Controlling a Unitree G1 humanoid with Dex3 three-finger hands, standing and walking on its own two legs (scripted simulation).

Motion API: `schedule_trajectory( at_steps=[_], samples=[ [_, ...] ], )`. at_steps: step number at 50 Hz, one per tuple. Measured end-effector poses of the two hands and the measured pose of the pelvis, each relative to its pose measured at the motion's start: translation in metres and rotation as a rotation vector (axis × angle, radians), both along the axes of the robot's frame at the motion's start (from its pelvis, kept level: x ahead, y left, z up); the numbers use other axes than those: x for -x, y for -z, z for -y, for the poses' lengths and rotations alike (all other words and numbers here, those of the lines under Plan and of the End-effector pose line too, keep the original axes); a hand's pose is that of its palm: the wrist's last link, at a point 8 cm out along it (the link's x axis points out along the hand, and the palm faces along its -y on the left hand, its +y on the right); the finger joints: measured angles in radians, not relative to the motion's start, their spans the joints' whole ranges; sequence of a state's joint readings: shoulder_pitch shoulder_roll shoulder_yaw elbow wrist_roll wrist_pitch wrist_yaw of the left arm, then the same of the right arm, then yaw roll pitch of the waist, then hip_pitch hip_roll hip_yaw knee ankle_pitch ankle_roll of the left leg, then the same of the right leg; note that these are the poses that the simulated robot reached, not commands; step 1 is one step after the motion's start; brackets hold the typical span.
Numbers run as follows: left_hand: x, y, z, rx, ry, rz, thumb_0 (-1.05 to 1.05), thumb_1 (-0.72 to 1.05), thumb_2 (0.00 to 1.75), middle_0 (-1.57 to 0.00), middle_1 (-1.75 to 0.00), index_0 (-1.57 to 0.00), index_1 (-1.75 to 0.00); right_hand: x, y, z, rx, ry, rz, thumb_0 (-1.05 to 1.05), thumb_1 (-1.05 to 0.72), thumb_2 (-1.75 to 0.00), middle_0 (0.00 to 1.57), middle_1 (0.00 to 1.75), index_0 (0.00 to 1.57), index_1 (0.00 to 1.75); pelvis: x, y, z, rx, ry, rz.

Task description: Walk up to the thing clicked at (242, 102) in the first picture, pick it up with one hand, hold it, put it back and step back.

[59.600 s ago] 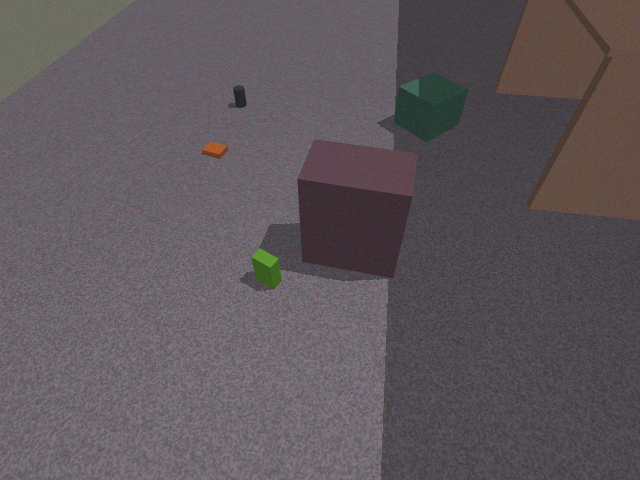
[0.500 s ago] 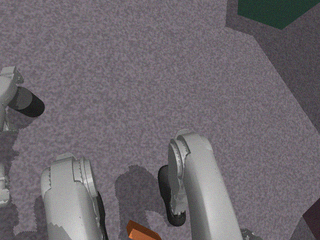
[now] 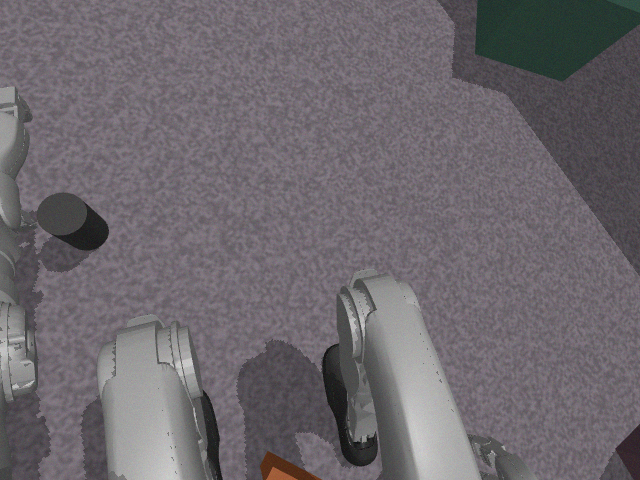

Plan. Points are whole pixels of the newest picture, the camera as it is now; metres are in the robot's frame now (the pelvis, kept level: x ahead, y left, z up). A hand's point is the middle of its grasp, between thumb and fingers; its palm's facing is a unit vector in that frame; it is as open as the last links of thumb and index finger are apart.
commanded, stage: withdraw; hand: left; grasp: from above
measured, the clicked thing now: (76, 223) +0.49 +0.28 -0.29
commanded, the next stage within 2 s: none
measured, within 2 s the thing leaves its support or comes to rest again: neither
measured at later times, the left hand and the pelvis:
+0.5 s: hand out of the picture +0.46 +0.29 -0.05, palm faces -0.48 -0.04 -0.88, open 14.1 cm; pelvis -0.01 +0.00 +0.07, yaw +1 degrees
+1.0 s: hand out of the picture +0.49 +0.31 -0.07, palm faces -0.42 -0.04 -0.91, open 14.1 cm; pelvis -0.01 +0.01 +0.04, yaw +1 degrees
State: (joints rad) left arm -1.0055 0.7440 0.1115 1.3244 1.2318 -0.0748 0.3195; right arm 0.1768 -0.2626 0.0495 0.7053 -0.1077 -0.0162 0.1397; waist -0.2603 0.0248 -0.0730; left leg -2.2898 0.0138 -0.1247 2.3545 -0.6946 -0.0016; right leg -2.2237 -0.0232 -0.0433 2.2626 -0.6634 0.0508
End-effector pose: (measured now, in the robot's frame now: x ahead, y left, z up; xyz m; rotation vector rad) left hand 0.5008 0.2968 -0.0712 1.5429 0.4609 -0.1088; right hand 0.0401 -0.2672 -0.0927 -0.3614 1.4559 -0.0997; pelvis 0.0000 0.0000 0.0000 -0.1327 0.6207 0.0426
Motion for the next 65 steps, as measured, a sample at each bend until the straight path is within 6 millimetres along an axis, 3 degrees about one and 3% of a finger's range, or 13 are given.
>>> schedule_trajectory(
  at_steps=[9,16,20,25,31,36,40,44,54,60,65],
  samples=[
    [0.018,-0.076,-0.022,0.022,-0.005,-0.117,0.01,-0.54,1.01,-0.09,-1.04,-0.09,-1.04,0.011,-0.042,-0.004,-0.024,0.048,-0.040,0.00,-0.92,-0.91,0.20,0.30,0.20,0.30,0.002,-0.051,0.001,-0.015,-0.006,-0.001],
    [0.025,-0.107,-0.019,0.071,0.086,-0.139,0.00,-0.54,1.00,-0.09,-1.04,-0.09,-1.03,-0.003,-0.078,0.009,0.050,-0.004,0.011,0.00,-0.92,-0.91,0.20,0.30,0.20,0.30,0.006,-0.076,-0.001,-0.009,-0.012,0.008],
    [0.027,-0.104,-0.011,0.077,0.120,-0.122,0.00,-0.53,1.00,-0.09,-1.03,-0.09,-1.03,-0.013,-0.088,0.014,0.086,-0.031,0.042,0.00,-0.92,-0.91,0.20,0.30,0.20,0.30,0.008,-0.079,-0.003,-0.006,-0.016,0.015],
    [0.032,-0.077,0.002,0.063,0.146,-0.129,0.00,-0.52,1.00,-0.09,-1.03,-0.09,-1.02,-0.017,-0.086,0.015,0.102,-0.049,0.060,0.00,-0.91,-0.90,0.20,0.30,0.20,0.30,0.012,-0.072,-0.004,-0.005,-0.019,0.015],
    [0.029,-0.037,0.010,0.055,0.137,-0.114,0.00,-0.52,0.99,-0.09,-1.03,-0.09,-1.02,-0.005,-0.063,0.011,0.093,-0.045,0.045,0.00,-0.91,-0.90,0.20,0.30,0.20,0.30,0.016,-0.049,-0.004,-0.003,-0.017,0.011],
    [0.021,-0.017,-0.001,0.037,0.082,-0.065,0.01,-0.53,1.00,-0.09,-1.03,-0.10,-1.03,0.014,-0.038,0.002,0.060,-0.017,0.006,0.00,-0.92,-0.90,0.20,0.30,0.20,0.30,0.017,-0.028,-0.004,-0.001,-0.014,0.014],
    [0.016,-0.019,-0.015,0.012,0.038,-0.037,0.01,-0.53,1.00,-0.09,-1.03,-0.09,-1.03,0.027,-0.023,-0.007,0.026,0.018,-0.029,0.00,-0.92,-0.91,0.20,0.30,0.20,0.30,0.016,-0.019,-0.003,-0.001,-0.011,0.013],
    [0.012,-0.034,-0.023,-0.003,0.021,-0.040,0.01,-0.54,1.00,-0.09,-1.03,-0.09,-1.02,0.033,-0.020,-0.016,-0.002,0.046,-0.050,0.00,-0.92,-0.91,0.20,0.30,0.20,0.30,0.014,-0.020,-0.004,-0.001,-0.011,0.006],
    [0.016,-0.074,0.002,0.051,0.099,-0.098,0.00,-0.52,0.99,-0.09,-1.02,-0.10,-1.01,0.013,-0.055,-0.013,0.005,0.058,-0.010,0.00,-0.92,-0.90,0.20,0.30,0.20,0.30,0.007,-0.058,-0.007,0.001,-0.014,-0.007],
    [0.024,-0.071,0.012,0.073,0.122,-0.122,0.01,-0.49,0.96,-0.12,-0.99,-0.12,-0.98,-0.006,-0.074,0.000,0.043,0.009,0.042,0.00,-0.91,-0.90,0.20,0.30,0.20,0.30,0.007,-0.068,-0.007,-0.001,-0.015,-0.002],
    [0.032,-0.057,0.002,0.054,0.108,-0.123,0.01,-0.47,0.94,-0.14,-0.97,-0.14,-0.96,-0.013,-0.072,0.010,0.069,-0.025,0.066,0.00,-0.92,-0.90,0.20,0.30,0.20,0.30,0.010,-0.061,-0.005,-0.003,-0.017,0.005]
  ],
)
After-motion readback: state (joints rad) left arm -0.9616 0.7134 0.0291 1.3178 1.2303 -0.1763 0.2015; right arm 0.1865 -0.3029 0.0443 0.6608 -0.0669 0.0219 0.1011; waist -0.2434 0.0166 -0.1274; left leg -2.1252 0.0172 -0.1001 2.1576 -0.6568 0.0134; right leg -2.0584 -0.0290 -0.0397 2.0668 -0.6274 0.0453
